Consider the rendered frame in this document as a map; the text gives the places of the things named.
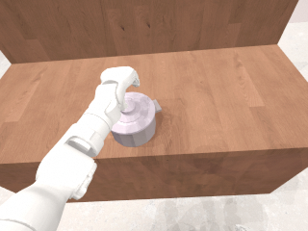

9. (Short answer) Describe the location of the left robot forearm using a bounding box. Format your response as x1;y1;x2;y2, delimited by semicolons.
36;78;126;181

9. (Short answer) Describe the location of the left robot hand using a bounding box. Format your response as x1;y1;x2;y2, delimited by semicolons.
100;66;140;111

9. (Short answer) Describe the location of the table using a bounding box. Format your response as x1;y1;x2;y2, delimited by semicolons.
0;0;308;203

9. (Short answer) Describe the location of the pot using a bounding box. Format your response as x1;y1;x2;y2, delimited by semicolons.
111;99;162;147

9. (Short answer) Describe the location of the lid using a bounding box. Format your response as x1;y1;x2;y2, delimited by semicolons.
111;91;156;135

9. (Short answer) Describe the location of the robot left upper arm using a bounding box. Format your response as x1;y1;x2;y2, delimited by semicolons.
0;143;97;231

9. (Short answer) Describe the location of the knob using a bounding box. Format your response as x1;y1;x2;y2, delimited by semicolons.
120;100;136;115

